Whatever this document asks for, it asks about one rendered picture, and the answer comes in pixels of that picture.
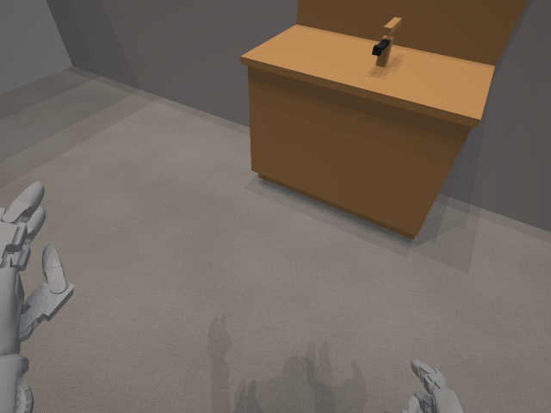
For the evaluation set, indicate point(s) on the tap lever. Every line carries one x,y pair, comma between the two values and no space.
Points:
377,50

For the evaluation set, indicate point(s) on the robot left hand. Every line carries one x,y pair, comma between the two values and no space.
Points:
18,226

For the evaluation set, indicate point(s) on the robot right hand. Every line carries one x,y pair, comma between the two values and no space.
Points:
443,400

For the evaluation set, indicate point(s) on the robot left forearm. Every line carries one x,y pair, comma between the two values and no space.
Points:
15,394

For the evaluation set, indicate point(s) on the counter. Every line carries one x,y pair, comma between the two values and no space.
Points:
374,136

